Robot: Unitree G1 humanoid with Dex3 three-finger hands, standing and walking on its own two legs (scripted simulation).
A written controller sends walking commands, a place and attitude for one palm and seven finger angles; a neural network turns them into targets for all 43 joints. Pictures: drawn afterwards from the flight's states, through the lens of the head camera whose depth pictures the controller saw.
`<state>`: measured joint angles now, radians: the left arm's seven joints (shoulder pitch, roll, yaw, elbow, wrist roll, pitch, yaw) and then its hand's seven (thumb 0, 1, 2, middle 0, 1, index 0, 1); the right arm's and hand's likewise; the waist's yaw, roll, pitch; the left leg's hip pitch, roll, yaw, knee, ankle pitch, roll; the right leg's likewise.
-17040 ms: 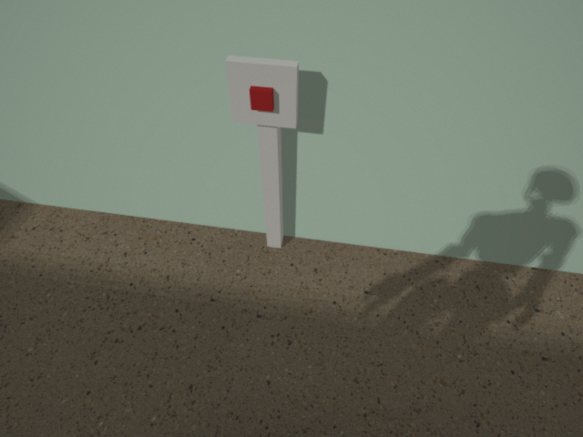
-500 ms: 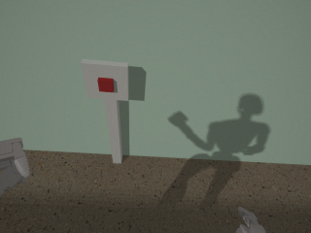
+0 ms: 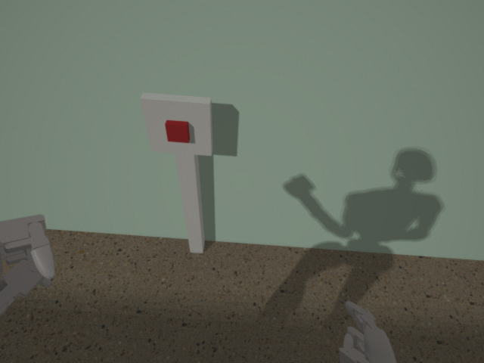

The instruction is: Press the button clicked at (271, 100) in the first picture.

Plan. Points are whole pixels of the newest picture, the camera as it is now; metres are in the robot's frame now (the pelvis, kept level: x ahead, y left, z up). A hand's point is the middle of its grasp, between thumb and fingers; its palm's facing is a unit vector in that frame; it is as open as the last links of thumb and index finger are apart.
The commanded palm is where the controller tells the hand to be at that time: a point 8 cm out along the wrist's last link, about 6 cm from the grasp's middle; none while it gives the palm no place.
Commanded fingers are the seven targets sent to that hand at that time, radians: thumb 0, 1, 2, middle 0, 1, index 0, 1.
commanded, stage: let the arm hang, fingers relaxed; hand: left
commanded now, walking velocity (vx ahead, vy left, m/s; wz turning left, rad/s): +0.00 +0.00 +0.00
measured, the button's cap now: (178, 130) +0.69 +0.21 -0.03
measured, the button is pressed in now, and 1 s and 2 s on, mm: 0 0 0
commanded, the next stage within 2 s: stand and wait in 1.10 s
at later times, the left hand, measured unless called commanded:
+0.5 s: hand out of the picture -0.11 +0.16 -0.17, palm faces +0.05 -0.98 -0.17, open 4.7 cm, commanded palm none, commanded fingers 0.00 0.90 0.90 -0.35 -0.46 -0.35 -0.46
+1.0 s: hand out of the picture +0.04 +0.15 -0.17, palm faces +0.03 -0.98 -0.20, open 7.3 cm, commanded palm none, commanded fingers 0.00 0.90 0.90 -0.20 -0.30 -0.20 -0.30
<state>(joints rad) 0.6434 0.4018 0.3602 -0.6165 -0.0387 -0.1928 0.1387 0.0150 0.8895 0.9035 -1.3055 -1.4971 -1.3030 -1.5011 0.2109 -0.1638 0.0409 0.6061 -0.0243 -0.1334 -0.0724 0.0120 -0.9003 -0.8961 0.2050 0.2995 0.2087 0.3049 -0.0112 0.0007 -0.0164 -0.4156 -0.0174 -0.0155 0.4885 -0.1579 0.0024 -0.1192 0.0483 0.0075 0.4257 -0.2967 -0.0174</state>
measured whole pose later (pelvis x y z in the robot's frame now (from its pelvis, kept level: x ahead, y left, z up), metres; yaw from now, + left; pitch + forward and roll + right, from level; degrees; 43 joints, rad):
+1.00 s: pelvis +0.02 -0.02 +0.00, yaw +0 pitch -3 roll +0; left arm 0.25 0.15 0.01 1.09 0.01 -0.01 0.04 0.00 0.91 0.90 -0.20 -0.30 -0.20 -0.31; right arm 0.23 -0.16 -0.02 1.13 -0.02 0.02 -0.03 0.01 -0.91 -0.90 0.20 0.30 0.20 0.30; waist -0.02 0.01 0.06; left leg -0.29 -0.02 -0.04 0.44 -0.11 0.01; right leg -0.03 0.05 0.00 0.42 -0.35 -0.04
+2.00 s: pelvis +0.03 -0.02 +0.01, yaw +0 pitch -2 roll +0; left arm 0.22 0.23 0.02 1.12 0.01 -0.01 0.03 0.00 0.91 0.90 -0.20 -0.30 -0.20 -0.30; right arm 0.15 -0.23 -0.02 1.14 -0.02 0.01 -0.02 0.00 -0.91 -0.90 0.20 0.30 0.20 0.30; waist -0.01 0.01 0.08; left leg -0.24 -0.02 -0.02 0.39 -0.11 0.01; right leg 0.02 0.04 0.02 0.34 -0.32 -0.04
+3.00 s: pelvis +0.04 -0.02 +0.01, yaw -1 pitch -2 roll +0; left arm 0.20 0.25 0.02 1.12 0.01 -0.01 0.03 0.00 0.90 0.90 -0.20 -0.30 -0.20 -0.30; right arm 0.13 -0.26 -0.02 1.14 -0.01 0.01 -0.02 0.00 -0.91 -0.90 0.20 0.30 0.20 0.30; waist 0.00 0.00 0.09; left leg -0.23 -0.02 -0.01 0.39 -0.12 0.01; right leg 0.04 0.04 0.03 0.31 -0.32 -0.04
